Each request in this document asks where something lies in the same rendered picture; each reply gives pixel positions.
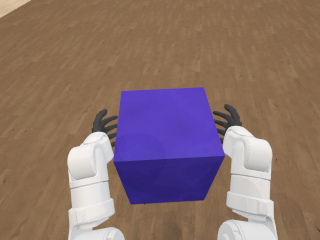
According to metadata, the robot right hand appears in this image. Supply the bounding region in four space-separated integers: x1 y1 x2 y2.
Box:
212 104 242 144

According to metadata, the left robot upper arm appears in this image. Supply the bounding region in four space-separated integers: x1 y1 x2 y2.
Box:
74 227 125 240

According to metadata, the left robot forearm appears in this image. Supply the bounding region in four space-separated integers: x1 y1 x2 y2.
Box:
67 132 115 240

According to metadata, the carton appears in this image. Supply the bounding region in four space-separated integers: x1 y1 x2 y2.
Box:
113 87 225 205

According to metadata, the right robot upper arm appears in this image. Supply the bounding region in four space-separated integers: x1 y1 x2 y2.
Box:
217 219 276 240

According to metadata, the robot left hand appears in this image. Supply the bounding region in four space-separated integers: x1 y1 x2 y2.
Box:
91 109 118 148

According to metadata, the right robot forearm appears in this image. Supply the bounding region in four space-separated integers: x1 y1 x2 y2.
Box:
222 126 278 240

